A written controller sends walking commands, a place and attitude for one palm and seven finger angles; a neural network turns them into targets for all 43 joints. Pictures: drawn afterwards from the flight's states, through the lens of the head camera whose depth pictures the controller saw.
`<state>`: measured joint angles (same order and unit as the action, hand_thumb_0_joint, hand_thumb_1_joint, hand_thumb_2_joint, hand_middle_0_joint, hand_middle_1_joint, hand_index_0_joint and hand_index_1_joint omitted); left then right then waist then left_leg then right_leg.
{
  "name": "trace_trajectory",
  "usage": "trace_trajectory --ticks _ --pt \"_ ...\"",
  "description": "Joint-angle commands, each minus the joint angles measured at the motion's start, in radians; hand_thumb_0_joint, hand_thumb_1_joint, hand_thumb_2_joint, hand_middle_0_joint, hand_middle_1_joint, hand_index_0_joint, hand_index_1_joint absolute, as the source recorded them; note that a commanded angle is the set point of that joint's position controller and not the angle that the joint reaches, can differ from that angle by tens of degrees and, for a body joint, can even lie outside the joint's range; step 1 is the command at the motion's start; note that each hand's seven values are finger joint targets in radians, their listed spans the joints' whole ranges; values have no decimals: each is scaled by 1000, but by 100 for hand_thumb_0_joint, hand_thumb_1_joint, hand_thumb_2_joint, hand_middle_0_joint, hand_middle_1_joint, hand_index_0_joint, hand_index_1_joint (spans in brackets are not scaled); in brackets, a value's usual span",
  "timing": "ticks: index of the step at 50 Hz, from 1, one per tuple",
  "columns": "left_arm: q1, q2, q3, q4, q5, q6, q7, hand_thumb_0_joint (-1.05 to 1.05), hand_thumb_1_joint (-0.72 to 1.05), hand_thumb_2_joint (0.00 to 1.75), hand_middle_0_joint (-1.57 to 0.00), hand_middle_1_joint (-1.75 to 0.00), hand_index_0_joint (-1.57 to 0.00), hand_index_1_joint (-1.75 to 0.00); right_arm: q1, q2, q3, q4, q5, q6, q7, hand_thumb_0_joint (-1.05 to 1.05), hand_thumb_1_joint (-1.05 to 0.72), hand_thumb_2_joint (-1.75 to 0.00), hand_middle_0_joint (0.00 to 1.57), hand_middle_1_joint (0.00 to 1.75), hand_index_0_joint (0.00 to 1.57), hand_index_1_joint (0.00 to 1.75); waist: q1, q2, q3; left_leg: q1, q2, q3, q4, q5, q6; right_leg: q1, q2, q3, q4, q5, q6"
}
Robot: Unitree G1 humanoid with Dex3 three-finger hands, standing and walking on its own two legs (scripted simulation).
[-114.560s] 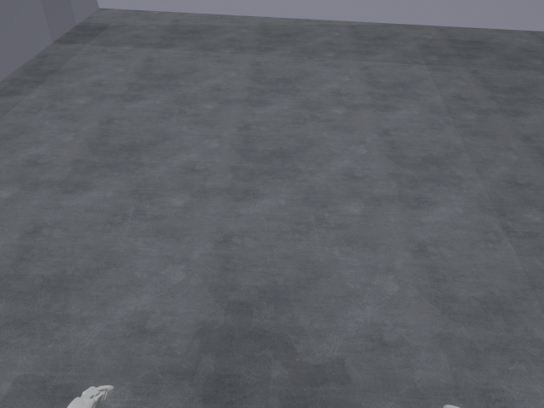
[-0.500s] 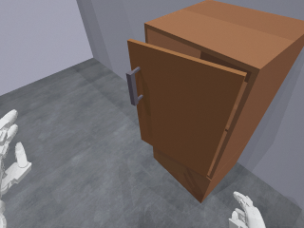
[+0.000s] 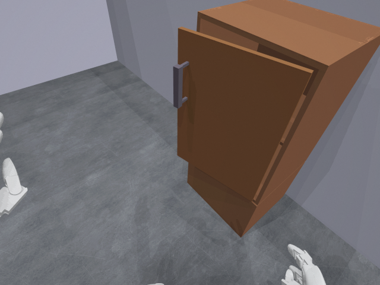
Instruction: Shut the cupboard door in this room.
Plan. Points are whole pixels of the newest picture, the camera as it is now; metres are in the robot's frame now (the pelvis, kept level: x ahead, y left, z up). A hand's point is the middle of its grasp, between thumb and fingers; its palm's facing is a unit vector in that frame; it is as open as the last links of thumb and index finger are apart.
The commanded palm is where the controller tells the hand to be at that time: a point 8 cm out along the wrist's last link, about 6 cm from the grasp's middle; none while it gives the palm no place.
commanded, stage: step back with the hand held close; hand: left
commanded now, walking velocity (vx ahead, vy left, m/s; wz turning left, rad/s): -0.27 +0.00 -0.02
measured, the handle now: (181, 85) +0.72 +0.07 +0.05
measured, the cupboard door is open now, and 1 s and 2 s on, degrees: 12 12 12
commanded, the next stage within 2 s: stop stepping back and stand still in 0.46 s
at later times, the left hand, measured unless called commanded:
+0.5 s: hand out of the picture +0.02 +0.29 +0.20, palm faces +0.58 -0.70 -0.42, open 7.4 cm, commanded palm -0.04 +0.31 +0.20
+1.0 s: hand out of the picture -0.09 +0.28 +0.20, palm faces +0.31 -0.80 -0.52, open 7.4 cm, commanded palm -0.13 +0.33 +0.20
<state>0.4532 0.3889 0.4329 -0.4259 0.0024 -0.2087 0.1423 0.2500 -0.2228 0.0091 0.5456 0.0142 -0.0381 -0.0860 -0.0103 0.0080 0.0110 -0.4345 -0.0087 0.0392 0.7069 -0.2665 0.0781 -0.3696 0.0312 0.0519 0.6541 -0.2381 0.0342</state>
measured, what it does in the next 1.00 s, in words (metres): walks backwards: right foot, then left foot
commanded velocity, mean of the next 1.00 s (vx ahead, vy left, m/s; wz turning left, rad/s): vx -0.05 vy -0.03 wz -0.07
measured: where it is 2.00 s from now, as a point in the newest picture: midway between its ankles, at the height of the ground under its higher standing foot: outside the picture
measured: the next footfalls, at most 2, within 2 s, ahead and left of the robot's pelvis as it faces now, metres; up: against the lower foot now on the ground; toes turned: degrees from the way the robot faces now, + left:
right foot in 0.50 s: -0.18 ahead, -0.12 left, +0.00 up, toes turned +3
left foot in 0.70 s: -0.15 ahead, +0.15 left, +0.00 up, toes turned +4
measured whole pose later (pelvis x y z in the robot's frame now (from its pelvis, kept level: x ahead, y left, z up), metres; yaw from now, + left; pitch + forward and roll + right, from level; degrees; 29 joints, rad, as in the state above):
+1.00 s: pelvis -0.30 +0.04 +0.02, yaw -5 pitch +0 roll -1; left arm 0.65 0.53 0.47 -0.59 -0.03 -0.19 0.16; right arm 0.31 -0.18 0.01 0.57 0.00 -0.06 -0.05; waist -0.04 -0.05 -0.07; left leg -0.46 0.08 0.12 0.66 -0.41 0.01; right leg -0.15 0.04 -0.09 0.49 -0.50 -0.10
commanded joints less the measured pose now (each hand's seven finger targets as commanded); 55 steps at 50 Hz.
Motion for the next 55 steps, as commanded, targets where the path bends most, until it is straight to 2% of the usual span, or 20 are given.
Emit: trace_trajectory --ticks 1,7,11,14,17,21,23,25,29,33,35,39,45,47,48,49,50,51,52,55 --pt "-61 204 146 -280 0 -90 24 0 90 90 -20 -30 -20 -30 -117 -153 -71 -156 -1 -77 -7 0 -90 -90 20 30 20 30 4 125 -65 -426 165 -168 -339 -557 38 364 -5 70 72 21 -37" --pt "-43 224 145 -261 -30 -93 48 0 90 90 -20 -30 -20 -30 -83 -112 -64 -83 -24 -75 17 0 -90 -90 20 30 20 30 -18 -133 -43 13 41 -58 21 -267 -64 -194 -229 337 -325 -280 -150" --pt "-81 222 126 -248 -32 -100 57 0 90 90 -20 -30 -20 -30 -73 -120 -61 -84 -11 -72 8 0 -90 -90 20 30 20 30 -33 -61 -48 40 97 -137 -129 -351 -22 -253 -124 152 -229 -382 -75" --pt "-67 230 172 -282 -34 -98 53 0 90 90 -20 -30 -20 -30 -130 -133 -72 -103 -15 -92 -7 0 -90 -90 20 30 20 30 13 318 -127 -401 368 -378 -570 -583 69 189 94 -79 502 -221 -13" --pt "-143 326 234 -438 -69 -125 40 0 90 90 -20 -30 -20 -30 -140 -102 -98 -78 -15 -129 11 0 -90 -90 20 30 20 30 23 152 -249 -145 325 -194 -467 -247 4 111 80 -67 582 -312 -20" --pt "89 246 202 -277 -103 -89 39 0 90 90 -20 -30 -20 -30 -197 -94 -86 -77 10 -151 38 0 -90 -90 20 30 20 30 36 308 -204 -69 309 -13 -464 -339 -97 160 39 -155 158 -387 -61" --pt "30 241 188 -271 -100 -98 25 0 90 90 -20 -30 -20 -30 -190 -88 -79 -67 1 -136 38 0 -90 -90 20 30 20 30 22 191 -117 -58 261 63 -304 -364 -157 80 -42 -46 -124 -416 -102" --pt "-101 294 160 -274 -55 -127 46 0 90 90 -20 -30 -20 -30 -178 -68 -75 -19 -7 -125 44 0 -90 -90 20 30 20 30 30 -288 16 59 66 31 434 -214 -190 -393 -441 615 -572 -509 -262" --pt "-261 237 67 -293 -36 -71 37 0 90 90 -20 -30 -20 -30 -171 -66 -49 -42 0 -129 12 0 -90 -90 20 30 20 30 9 -305 7 -76 86 -76 340 -218 -134 -33 -291 290 -225 566 -204" --pt "-331 166 6 -174 -31 -33 33 0 90 90 -20 -30 -20 -30 -112 -100 -45 -12 -4 -128 -9 0 -90 -90 20 30 20 30 -13 115 -70 248 50 40 -275 100 -102 9 -125 92 -74 257 -78" --pt "-332 168 6 -281 -27 -55 48 0 90 90 -20 -30 -20 -30 -95 -134 -60 -57 -7 -148 -3 0 -90 -90 20 30 20 30 -1 345 -117 307 317 -245 -377 203 -10 -89 -34 17 95 -187 -14" --pt "-49 243 121 -376 -55 -51 35 0 90 90 -20 -30 -20 -30 -135 -95 -59 -95 -16 -141 35 0 -90 -90 20 30 20 30 -21 199 -158 217 363 -363 -542 -210 27 -56 -19 -8 302 -190 -9" --pt "170 248 161 -337 -50 -32 39 0 90 90 -20 -30 -20 -30 -151 -99 -47 -124 -19 -67 28 0 -90 -90 20 30 20 30 -1 310 -85 -125 252 -63 -523 -552 -34 316 63 -241 -13 -222 -68" --pt "159 274 183 -291 -42 -16 45 0 90 90 -20 -30 -20 -30 -131 -95 -52 -107 -20 -48 16 0 -90 -90 20 30 20 30 7 205 -84 -178 172 6 -297 -491 -57 405 31 -190 -195 -291 -107" --pt "126 253 163 -273 -39 -6 48 0 90 90 -20 -30 -20 -30 -120 -84 -52 -97 -19 -37 14 0 -90 -90 20 30 20 30 4 63 -53 -244 130 46 -66 -405 -64 387 -90 -23 -287 -329 -169" --pt "87 287 186 -262 -36 -5 54 0 90 90 -20 -30 -20 -30 -100 -79 -58 -89 -12 -29 16 0 -90 -90 20 30 20 30 6 -168 -39 -340 63 67 212 -269 -77 347 -297 341 -448 -466 -263" --pt "-1 307 189 -277 -42 -22 56 0 90 90 -20 -30 -20 -30 -101 -110 -66 -71 -18 -44 12 0 -90 -90 20 30 20 30 2 -189 35 -397 60 -4 400 -192 -89 255 -416 470 -532 -363 -322" --pt "-23 334 229 -258 -44 -53 58 0 90 90 -20 -30 -20 -30 -72 -115 -66 -38 -34 -62 16 0 -90 -90 20 30 20 30 -20 -131 14 -374 81 -15 459 -129 -100 277 -385 339 -465 -33 -312" --pt "-50 288 186 -236 -34 -54 64 0 90 90 -20 -30 -20 -30 -69 -100 -65 -39 -25 -70 21 0 -90 -90 20 30 20 30 -20 -169 -89 -361 109 -52 424 -145 -96 330 -390 348 -416 -79 -314" --pt "-45 191 73 -174 -25 -29 55 0 90 90 -20 -30 -20 -30 -83 -110 -69 -39 -17 -51 9 0 -90 -90 20 30 20 30 -18 -91 57 -120 152 -55 273 -85 -79 -33 -327 217 -445 -408 -265"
